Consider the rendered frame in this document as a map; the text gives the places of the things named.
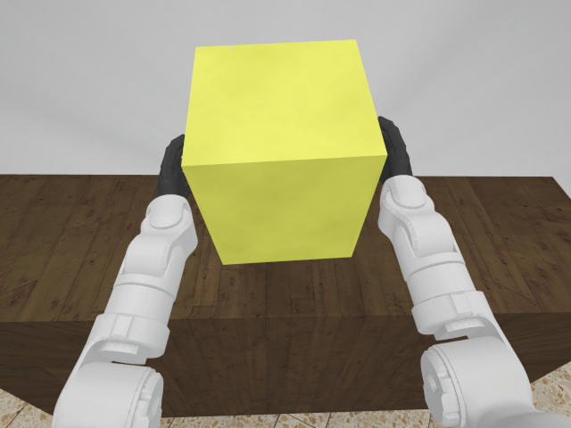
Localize left robot hand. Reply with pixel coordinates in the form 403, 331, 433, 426
156, 134, 192, 199

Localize right robot hand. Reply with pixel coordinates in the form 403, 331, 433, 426
377, 116, 413, 185

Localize robot left forearm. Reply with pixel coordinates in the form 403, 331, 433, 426
51, 194, 198, 428

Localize robot right upper arm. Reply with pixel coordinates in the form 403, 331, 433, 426
421, 335, 571, 428

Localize robot right forearm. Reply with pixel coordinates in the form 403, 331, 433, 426
378, 175, 533, 403

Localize pedestal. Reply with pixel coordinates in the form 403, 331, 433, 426
0, 174, 571, 418

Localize carton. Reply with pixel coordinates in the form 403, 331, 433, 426
181, 39, 387, 265

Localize robot left upper arm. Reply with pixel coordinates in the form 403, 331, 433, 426
54, 361, 163, 428

